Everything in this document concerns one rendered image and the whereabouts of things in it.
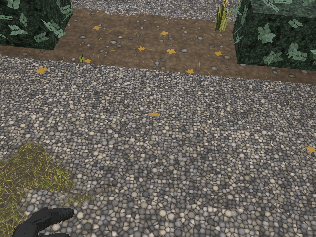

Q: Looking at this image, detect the robot left hand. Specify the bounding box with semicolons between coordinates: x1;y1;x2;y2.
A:
12;206;74;237

